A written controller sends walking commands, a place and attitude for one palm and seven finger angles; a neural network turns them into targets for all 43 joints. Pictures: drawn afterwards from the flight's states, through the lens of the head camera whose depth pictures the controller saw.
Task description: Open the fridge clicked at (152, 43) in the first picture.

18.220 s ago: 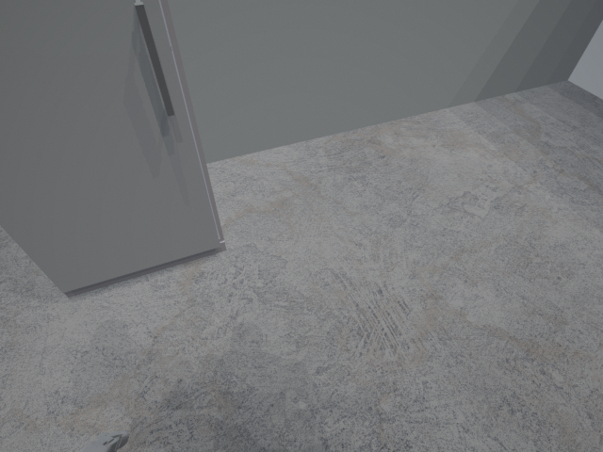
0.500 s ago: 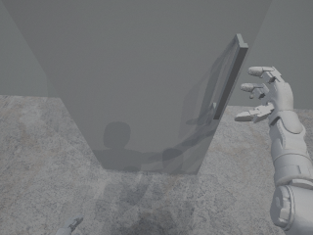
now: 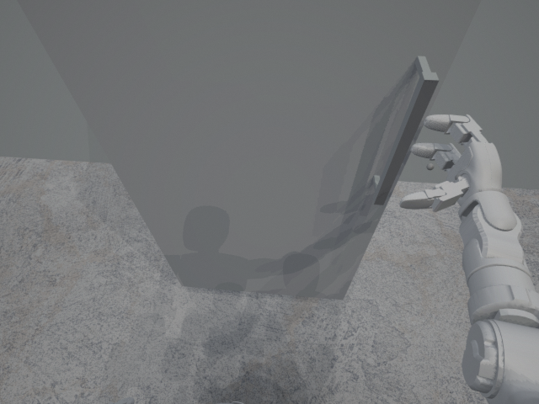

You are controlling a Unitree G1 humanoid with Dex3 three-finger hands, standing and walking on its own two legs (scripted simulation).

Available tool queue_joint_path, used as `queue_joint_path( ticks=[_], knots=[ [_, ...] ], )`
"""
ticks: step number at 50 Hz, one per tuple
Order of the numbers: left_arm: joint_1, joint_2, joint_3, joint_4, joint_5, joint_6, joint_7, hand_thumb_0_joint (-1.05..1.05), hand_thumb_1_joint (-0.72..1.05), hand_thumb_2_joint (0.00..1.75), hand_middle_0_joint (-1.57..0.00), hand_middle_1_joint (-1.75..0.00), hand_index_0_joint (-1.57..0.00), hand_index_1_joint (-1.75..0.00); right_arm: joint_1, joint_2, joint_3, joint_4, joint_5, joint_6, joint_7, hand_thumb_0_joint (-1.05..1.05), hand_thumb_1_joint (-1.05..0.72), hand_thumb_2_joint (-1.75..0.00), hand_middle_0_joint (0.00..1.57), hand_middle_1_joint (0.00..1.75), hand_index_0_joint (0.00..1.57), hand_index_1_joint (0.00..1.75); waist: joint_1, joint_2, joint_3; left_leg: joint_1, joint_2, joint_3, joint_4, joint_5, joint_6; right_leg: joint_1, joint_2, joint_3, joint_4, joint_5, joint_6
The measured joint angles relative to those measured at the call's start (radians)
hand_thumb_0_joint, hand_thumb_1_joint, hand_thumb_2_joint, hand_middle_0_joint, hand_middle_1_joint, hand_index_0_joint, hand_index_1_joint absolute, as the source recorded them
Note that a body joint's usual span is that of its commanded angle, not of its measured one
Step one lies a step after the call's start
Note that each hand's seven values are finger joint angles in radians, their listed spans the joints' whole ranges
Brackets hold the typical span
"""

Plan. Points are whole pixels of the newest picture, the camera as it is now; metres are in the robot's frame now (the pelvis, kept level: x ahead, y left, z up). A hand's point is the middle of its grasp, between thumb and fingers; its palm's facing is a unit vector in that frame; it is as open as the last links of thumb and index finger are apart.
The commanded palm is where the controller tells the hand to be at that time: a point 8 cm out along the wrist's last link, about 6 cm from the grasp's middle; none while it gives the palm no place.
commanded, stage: feel for the door with the fingertips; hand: right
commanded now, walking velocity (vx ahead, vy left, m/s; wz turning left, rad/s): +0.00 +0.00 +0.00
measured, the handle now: (397, 142) +0.50 -0.13 +0.12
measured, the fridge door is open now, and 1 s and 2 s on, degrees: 0 0 0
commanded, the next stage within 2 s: slide the fingers in behind the handle in 0.24 s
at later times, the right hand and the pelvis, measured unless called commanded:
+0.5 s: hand (417, 160) +0.46 -0.15 +0.12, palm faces -0.02 +1.00 -0.01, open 13.8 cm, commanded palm +0.43 -0.20 +0.12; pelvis +0.00 +0.01 +0.00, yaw +0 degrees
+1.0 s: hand (419, 173) +0.43 -0.15 +0.12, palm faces -0.03 +1.00 +0.00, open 14.0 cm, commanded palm +0.41 -0.20 +0.12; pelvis +0.00 +0.01 +0.00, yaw +0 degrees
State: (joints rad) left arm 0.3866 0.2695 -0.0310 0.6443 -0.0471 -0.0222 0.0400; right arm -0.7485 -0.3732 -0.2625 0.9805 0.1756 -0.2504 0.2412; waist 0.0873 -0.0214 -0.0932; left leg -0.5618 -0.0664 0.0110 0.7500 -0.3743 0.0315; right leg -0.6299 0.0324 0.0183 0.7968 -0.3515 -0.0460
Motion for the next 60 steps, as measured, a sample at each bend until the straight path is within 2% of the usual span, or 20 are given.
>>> queue_joint_path(
  ticks=[10, 17, 27, 39, 52, 60],
  knots=[
    [-0.008, -0.008, 0.001, -0.014, 0.005, -0.003, -0.013, 0.0, 0.9, 0.9, -0.2, -0.3, -0.2, -0.3, -0.001, 0.033, 0.01, -0.011, -0.025, -0.013, -0.052, -0.02, 0.5, -0.3, 0.3, 1.2, 0.3, 1.2, 0.004, -0.006, -0.002, -0.007, -0.003, -0.006, 0.01, -0.007, 0.002, -0.003, -0.003, -0.006, 0.005, -0.007, 0.002],
    [-0.01, -0.015, -0.005, -0.009, 0.007, 0.0, -0.01, 0.0, 0.9, 0.9, -0.2, -0.3, -0.2, -0.3, -0.028, 0.022, 0.0, 0.031, -0.033, -0.018, -0.049, -0.02, 0.5, -0.3, 0.33, 1.22, 0.33, 1.22, 0.001, -0.007, 0.0, -0.008, -0.003, -0.003, 0.011, -0.009, 0.006, -0.003, -0.003, -0.003, 0.003, -0.007, 0.006],
    [0.001, -0.007, 0.005, -0.001, 0.006, 0.003, -0.016, 0.0, 0.9, 0.9, -0.2, -0.3, -0.2, -0.3, -0.007, 0.03, 0.009, 0.006, -0.019, -0.033, -0.046, -0.02, 0.5, -0.3, 0.33, 1.21, 0.33, 1.22, -0.005, -0.01, -0.004, -0.005, -0.005, -0.001, 0.007, -0.009, 0.011, 0.001, -0.005, 0.0, -0.002, -0.006, 0.01],
    [-0.013, -0.006, 0.007, -0.027, -0.005, 0.013, -0.008, 0.0, 0.9, 0.9, -0.2, -0.3, -0.2, -0.3, 0.113, 0.049, 0.021, -0.119, 0.003, 0.004, -0.044, -0.02, 0.5, -0.3, 0.3, 1.2, 0.3, 1.2, -0.017, -0.009, -0.005, 0.043, -0.009, -0.006, -0.017, -0.002, 0.013, 0.051, -0.01, -0.003, -0.027, -0.001, 0.012],
    [-0.054, -0.011, 0.001, -0.02, -0.003, -0.009, -0.009, 0.0, 0.9, 0.9, -0.2, -0.3, -0.2, -0.3, 0.079, 0.073, 0.063, -0.102, 0.004, 0.001, -0.057, -0.02, 0.5, -0.3, 0.3, 1.2, 0.3, 1.2, -0.027, -0.007, -0.004, 0.043, 0.0, 0.007, -0.012, 0.0, 0.009, 0.045, 0.0, 0.008, -0.02, 0.006, 0.009],
    [-0.047, -0.019, -0.001, -0.014, 0.003, -0.015, -0.015, 0.0, 0.9, 0.9, -0.2, -0.3, -0.2, -0.3, 0.048, 0.095, 0.067, -0.078, -0.012, -0.006, -0.089, -0.02, 0.5, -0.3, 0.3, 1.2, 0.3, 1.2, -0.019, -0.005, 0.001, 0.027, 0.004, 0.003, -0.001, -0.001, 0.005, 0.031, 0.004, 0.002, -0.012, 0.006, 0.005]
  ],
)
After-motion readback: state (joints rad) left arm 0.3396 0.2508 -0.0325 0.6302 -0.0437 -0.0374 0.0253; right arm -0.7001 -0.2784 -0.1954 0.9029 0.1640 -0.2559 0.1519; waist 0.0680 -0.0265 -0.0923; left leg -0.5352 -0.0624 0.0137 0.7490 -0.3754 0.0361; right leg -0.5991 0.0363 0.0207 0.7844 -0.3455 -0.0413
